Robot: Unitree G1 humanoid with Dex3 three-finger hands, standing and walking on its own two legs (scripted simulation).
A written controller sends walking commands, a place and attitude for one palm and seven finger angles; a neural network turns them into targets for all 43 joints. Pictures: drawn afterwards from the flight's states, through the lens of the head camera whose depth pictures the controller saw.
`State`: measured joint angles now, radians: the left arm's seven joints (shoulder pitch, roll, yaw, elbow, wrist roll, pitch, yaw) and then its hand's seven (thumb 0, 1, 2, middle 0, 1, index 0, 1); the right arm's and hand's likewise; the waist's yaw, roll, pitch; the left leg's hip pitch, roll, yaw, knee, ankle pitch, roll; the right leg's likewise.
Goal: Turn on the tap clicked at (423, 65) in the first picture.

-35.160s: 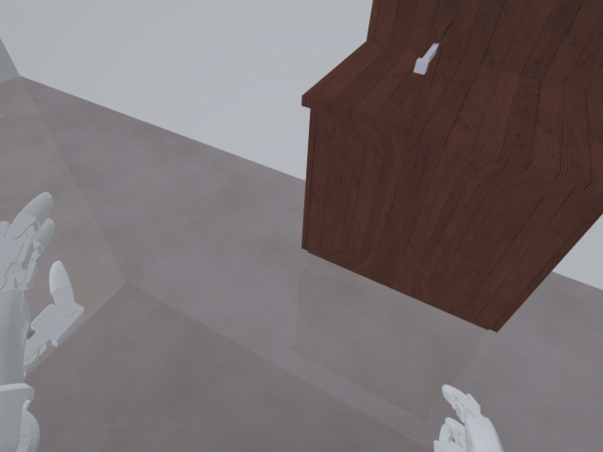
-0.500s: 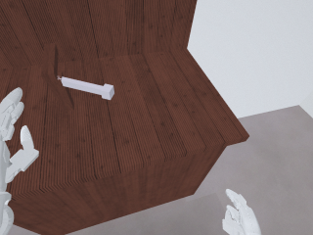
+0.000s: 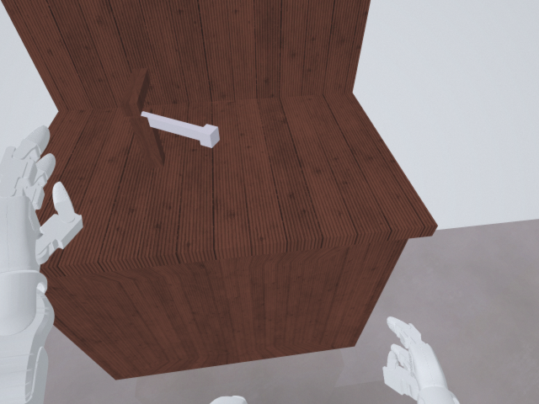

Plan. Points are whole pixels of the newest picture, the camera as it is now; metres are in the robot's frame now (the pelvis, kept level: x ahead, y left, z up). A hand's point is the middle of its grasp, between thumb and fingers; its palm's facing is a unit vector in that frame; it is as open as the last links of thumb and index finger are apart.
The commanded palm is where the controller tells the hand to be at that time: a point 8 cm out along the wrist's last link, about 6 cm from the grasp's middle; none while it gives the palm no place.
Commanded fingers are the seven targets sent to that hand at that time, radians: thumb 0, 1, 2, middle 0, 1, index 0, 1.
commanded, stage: turn the palm inward beside the body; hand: left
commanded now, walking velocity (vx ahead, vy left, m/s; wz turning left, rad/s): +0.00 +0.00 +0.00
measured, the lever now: (209, 135) +0.51 +0.19 +0.14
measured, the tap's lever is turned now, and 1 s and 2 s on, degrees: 59 59 59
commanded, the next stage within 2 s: reach beside the lever's end, fingers flat in 1.74 s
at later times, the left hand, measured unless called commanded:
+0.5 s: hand (130, 219) +0.27 +0.22 +0.18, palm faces +0.38 -0.88 -0.29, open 7.4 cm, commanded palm +0.22 +0.26 +0.19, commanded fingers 0.00 0.90 0.90 -0.20 -0.30 -0.20 -0.30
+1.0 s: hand (116, 227) +0.25 +0.22 +0.18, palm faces +0.39 -0.91 -0.17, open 7.4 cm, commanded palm +0.20 +0.26 +0.19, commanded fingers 0.00 0.90 0.90 -0.20 -0.30 -0.20 -0.30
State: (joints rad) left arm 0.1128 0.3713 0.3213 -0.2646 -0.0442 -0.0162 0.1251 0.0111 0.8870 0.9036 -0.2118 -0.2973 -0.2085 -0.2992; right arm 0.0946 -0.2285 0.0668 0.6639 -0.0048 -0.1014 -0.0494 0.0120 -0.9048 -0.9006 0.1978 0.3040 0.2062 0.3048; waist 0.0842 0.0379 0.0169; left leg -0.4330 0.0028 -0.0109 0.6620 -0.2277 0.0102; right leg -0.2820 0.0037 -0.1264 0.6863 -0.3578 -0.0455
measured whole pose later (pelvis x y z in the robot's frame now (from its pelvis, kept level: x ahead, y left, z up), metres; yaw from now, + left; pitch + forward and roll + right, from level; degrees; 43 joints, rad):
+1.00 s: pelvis +0.05 +0.00 +0.01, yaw -4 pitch -2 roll +0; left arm 0.42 0.27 0.27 -0.57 -0.21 0.19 0.12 0.01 0.89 0.90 -0.20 -0.30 -0.20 -0.30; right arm 0.13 -0.22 0.09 0.64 0.03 -0.21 -0.10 0.01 -0.90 -0.90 0.20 0.30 0.21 0.31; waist 0.11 0.06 -0.06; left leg -0.33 -0.03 -0.05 0.61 -0.24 0.01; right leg -0.19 0.03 -0.07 0.61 -0.38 -0.04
